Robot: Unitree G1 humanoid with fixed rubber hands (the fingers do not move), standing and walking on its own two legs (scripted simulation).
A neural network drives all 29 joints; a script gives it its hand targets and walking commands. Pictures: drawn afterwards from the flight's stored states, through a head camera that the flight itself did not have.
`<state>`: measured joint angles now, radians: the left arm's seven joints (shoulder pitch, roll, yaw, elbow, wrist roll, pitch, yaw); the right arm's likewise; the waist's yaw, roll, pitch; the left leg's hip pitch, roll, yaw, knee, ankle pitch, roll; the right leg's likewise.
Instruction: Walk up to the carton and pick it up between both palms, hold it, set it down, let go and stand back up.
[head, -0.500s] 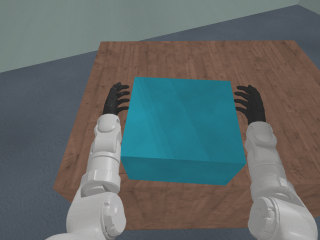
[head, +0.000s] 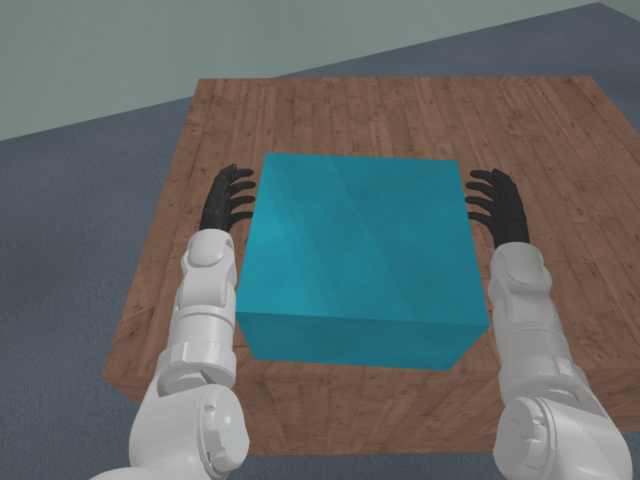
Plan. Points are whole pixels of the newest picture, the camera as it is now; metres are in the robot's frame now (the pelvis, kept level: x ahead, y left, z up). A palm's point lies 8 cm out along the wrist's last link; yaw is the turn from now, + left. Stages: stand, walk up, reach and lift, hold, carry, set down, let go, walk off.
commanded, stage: set down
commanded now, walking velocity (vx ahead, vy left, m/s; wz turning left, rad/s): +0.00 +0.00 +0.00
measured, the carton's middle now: (355, 259) +0.40 -0.01 +0.00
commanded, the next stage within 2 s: none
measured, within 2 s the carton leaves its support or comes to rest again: neither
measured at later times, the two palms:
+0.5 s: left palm (218, 225) +0.40 +0.18 +0.08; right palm (507, 233) +0.39 -0.19 +0.08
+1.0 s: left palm (212, 242) +0.40 +0.19 +0.04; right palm (493, 240) +0.41 -0.19 +0.05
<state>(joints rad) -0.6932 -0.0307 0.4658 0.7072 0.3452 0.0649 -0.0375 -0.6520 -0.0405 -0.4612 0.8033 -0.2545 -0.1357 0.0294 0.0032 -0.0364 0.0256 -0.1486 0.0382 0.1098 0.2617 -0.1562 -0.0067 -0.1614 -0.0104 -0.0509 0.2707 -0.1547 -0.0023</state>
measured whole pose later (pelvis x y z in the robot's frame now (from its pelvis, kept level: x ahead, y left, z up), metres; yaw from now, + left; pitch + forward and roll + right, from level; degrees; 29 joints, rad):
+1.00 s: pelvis -0.01 +0.00 -0.01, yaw -2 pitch +15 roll -1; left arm -0.82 0.18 0.12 1.25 -0.09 -0.25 0.08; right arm -0.81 -0.26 0.06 1.24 0.29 -0.28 -0.04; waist 0.04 -0.01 -0.17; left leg -0.51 0.07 0.10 0.47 -0.22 -0.01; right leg -0.50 0.01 -0.04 0.41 -0.18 -0.01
